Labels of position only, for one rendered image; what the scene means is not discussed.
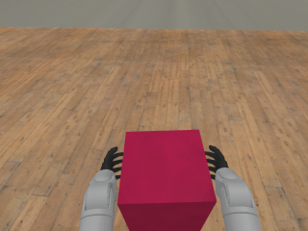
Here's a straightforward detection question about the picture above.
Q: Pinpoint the right robot forearm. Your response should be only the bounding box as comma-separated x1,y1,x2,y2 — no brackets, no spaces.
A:
215,167,262,231

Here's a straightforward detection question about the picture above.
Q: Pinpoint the left robot hand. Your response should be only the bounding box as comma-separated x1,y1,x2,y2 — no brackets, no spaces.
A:
100,146,123,180

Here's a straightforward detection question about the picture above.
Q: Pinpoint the left robot forearm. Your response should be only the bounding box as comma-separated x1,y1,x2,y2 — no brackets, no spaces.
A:
79,169,117,231

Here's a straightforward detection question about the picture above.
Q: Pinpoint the carton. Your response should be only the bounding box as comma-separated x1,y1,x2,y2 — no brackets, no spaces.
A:
117,129,217,231

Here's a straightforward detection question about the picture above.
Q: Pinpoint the right robot hand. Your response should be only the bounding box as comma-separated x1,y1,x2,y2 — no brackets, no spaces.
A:
205,145,229,180

